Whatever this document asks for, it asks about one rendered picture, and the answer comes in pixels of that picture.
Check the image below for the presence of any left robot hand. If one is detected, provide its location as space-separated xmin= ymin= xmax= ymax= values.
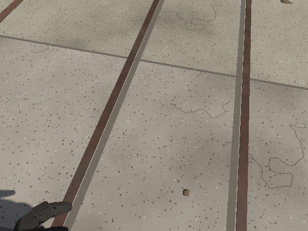
xmin=13 ymin=201 xmax=72 ymax=231

